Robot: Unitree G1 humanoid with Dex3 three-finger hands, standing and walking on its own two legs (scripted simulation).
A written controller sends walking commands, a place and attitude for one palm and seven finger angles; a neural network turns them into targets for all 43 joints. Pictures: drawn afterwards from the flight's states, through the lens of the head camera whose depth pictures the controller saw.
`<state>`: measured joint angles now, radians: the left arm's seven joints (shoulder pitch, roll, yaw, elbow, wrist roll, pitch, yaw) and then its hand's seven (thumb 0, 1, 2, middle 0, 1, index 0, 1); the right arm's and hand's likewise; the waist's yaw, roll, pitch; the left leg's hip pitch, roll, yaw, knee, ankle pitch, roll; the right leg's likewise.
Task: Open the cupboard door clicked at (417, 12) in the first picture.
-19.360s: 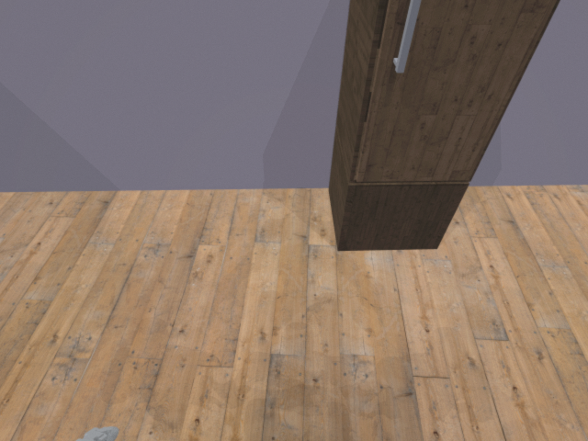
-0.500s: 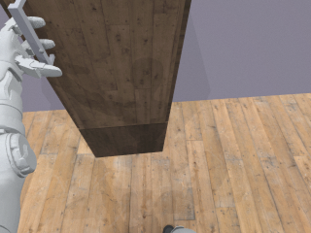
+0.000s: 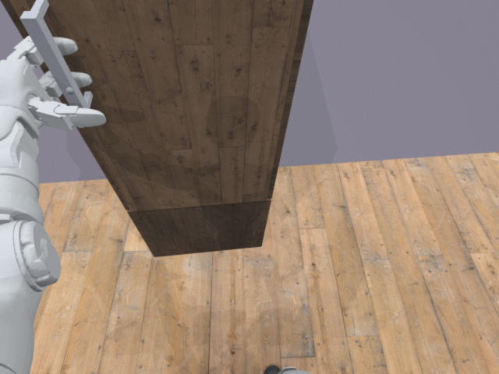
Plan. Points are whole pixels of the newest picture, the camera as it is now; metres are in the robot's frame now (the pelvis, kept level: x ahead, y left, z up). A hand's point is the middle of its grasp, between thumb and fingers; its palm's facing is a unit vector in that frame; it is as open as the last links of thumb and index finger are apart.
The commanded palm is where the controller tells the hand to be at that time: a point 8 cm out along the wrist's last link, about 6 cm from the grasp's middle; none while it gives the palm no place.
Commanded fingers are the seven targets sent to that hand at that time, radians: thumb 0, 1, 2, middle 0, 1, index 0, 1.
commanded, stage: close the thumb around the handle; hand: left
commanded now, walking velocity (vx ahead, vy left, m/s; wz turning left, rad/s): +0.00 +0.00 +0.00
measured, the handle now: (65, 65) +0.55 +0.25 +0.17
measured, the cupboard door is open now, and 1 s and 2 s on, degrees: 0 7 46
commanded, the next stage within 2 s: pull the door open along its arc in 0.54 s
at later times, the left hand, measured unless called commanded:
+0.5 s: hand (74, 90) +0.50 +0.23 +0.17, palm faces +0.05 -1.00 -0.01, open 5.5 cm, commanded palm +0.47 +0.27 +0.17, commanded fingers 0.00 0.90 0.90 -0.40 -1.35 -0.40 -1.35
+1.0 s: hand (74, 113) +0.45 +0.22 +0.17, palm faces +0.01 -1.00 -0.01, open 5.7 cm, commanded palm +0.39 +0.26 +0.17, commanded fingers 0.00 0.90 0.90 -0.40 -1.35 -0.40 -1.35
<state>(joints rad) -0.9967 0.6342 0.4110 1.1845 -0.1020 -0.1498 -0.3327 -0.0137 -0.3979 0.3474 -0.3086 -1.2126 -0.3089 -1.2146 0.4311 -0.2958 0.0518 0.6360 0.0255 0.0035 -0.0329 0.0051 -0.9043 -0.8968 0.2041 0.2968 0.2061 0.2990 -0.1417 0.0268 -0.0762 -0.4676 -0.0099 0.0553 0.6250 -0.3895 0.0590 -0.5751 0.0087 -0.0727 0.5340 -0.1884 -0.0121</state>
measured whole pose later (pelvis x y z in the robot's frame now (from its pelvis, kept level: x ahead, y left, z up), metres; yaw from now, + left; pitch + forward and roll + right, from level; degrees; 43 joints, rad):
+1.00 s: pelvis +0.01 -0.01 +0.01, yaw -2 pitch +10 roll -1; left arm -0.65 0.50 0.43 0.78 -0.21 -0.08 -0.34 0.01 0.75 0.78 -0.38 -1.35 -0.35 -1.35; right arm 0.40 -0.30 0.04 0.58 0.05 0.01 -0.02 0.01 -0.90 -0.90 0.20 0.30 0.21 0.30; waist -0.09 0.05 -0.10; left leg -0.36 0.00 0.08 0.56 -0.38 0.05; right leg -0.49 0.03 -0.04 0.51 -0.19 -0.02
